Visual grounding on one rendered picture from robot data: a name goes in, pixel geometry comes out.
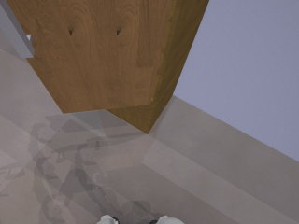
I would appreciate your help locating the cupboard door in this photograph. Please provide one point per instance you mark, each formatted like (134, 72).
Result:
(95, 54)

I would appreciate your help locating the left robot shin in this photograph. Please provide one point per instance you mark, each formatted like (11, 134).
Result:
(106, 217)

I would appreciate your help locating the handle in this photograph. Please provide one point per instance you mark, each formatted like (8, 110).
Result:
(9, 24)

